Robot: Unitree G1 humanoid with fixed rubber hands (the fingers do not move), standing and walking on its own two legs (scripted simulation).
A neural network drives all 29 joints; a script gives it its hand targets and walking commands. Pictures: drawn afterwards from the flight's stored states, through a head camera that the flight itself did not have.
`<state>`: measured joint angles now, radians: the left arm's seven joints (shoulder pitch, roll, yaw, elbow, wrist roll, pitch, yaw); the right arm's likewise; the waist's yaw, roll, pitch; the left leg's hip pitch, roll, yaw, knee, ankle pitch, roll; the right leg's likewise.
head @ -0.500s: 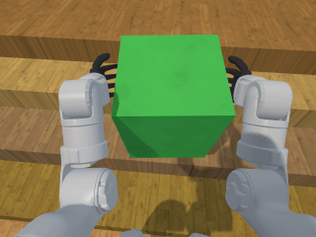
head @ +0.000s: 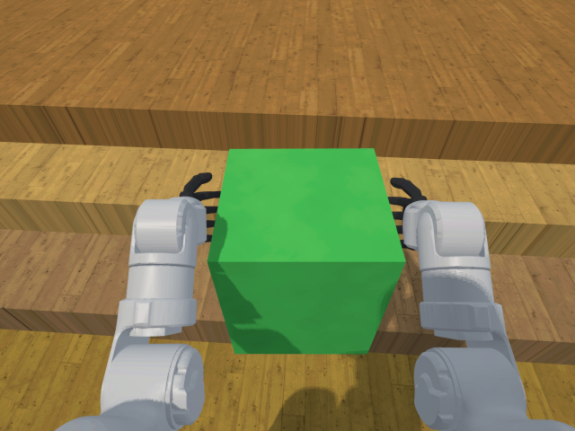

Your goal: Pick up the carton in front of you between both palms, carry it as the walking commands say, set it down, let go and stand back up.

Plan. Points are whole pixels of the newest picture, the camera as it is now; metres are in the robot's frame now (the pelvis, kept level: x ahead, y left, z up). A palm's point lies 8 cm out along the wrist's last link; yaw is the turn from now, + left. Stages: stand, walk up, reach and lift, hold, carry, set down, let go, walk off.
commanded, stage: carry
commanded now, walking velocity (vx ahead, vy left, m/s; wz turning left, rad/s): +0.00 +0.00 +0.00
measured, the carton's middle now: (301, 255) +0.35 +0.00 +0.05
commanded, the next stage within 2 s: none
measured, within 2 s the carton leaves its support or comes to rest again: neither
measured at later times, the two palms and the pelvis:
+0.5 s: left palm (194, 227) +0.33 +0.15 +0.13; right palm (425, 233) +0.33 -0.15 +0.13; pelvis -0.01 +0.00 +0.00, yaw +0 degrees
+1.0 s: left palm (195, 234) +0.32 +0.14 +0.13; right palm (427, 240) +0.32 -0.15 +0.12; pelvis -0.02 -0.01 +0.00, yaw +0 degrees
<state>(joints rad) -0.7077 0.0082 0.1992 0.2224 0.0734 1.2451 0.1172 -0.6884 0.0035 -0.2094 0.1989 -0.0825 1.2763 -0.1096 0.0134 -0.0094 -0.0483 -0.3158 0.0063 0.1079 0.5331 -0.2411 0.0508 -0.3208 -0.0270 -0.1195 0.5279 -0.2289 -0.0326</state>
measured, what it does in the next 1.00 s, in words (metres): stands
